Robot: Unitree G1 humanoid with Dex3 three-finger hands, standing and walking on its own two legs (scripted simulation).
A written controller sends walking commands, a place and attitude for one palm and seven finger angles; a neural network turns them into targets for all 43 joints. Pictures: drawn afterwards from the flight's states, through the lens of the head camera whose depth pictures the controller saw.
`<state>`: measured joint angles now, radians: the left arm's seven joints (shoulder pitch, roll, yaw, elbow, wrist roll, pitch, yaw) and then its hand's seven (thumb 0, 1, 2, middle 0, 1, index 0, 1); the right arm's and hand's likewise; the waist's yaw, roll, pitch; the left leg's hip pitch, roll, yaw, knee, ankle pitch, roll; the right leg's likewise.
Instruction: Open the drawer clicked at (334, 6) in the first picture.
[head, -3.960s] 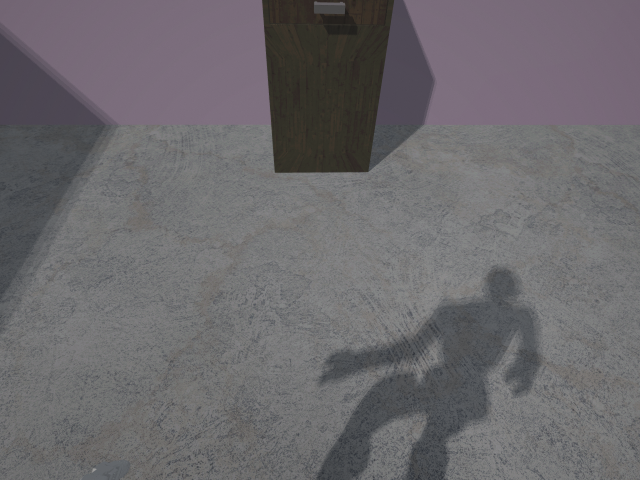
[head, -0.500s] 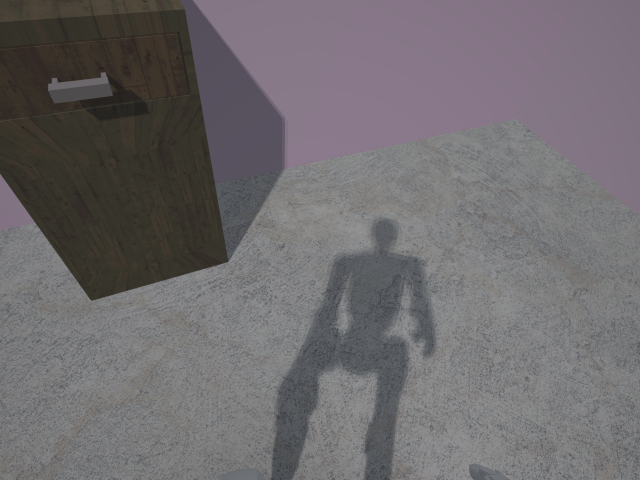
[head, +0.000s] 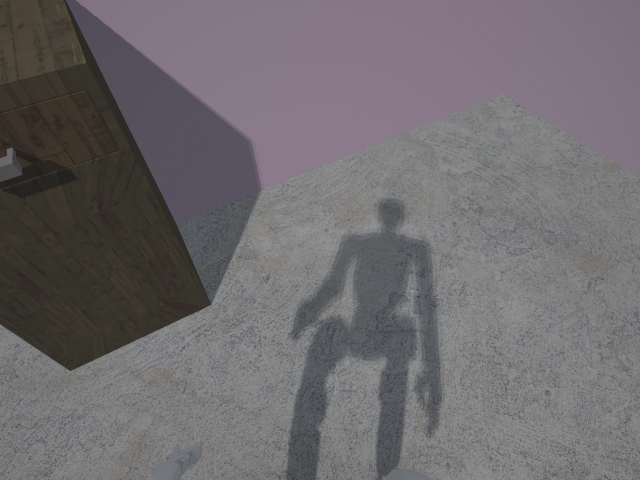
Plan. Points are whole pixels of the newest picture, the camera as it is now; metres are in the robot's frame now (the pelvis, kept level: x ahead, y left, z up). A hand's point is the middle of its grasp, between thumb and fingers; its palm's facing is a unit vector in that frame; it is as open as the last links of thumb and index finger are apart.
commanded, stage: turn to face it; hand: left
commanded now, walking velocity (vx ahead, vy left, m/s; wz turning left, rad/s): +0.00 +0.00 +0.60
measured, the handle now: out of the picture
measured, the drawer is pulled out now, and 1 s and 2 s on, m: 0.00 0.00 0.00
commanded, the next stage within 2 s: take the last steps up to it in 0.76 s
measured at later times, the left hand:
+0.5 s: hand out of the picture +0.03 +0.27 -0.16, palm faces +0.31 -0.92 -0.24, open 7.4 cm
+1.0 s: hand out of the picture -0.01 +0.18 -0.13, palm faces +0.47 -0.85 -0.25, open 7.3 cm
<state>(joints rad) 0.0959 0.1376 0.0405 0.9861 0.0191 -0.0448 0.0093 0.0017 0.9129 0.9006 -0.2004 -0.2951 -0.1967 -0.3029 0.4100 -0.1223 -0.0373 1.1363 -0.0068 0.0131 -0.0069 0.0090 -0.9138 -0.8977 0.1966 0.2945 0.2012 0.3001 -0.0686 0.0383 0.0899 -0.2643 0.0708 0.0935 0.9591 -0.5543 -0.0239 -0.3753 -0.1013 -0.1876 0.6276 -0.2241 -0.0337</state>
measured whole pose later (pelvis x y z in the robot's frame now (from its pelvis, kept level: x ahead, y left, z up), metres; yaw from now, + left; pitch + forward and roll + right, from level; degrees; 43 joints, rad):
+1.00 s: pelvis +0.02 -0.01 +0.02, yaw +25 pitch -1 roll +2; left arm 0.24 0.15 0.04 0.97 0.02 -0.01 0.02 0.00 0.93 0.90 -0.21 -0.30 -0.20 -0.30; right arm 0.21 -0.23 -0.08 1.01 -0.02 0.07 0.03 0.01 -0.91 -0.90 0.19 0.29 0.20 0.30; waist 0.00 0.03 0.05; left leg -0.40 0.04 0.01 1.00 -0.38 -0.05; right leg -0.19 -0.08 -0.17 0.46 -0.26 -0.03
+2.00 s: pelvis +0.23 +0.08 +0.02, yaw +26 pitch -1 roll +0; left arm 0.25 0.15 0.04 1.09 0.02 -0.05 0.01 -0.01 0.94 0.90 -0.20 -0.30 -0.20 -0.30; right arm 0.21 -0.18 -0.06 1.05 -0.02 0.00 0.00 0.01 -0.92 -0.90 0.19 0.29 0.20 0.30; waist 0.00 0.03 0.02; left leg -0.47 0.12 0.06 0.87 -0.27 -0.03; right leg -0.18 0.00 -0.18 0.38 -0.19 -0.07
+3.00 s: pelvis +0.26 +0.05 +0.03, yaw +25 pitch +0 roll +4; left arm 0.32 0.13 0.04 1.05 0.02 -0.01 0.05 0.00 0.92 0.90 -0.21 -0.30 -0.20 -0.30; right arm 0.22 -0.25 -0.06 1.05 -0.02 0.09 0.00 0.01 -0.91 -0.90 0.19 0.29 0.20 0.30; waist 0.04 0.03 0.07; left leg -0.42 0.01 0.00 0.97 -0.36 -0.07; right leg -0.17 -0.08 -0.06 0.44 -0.27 -0.03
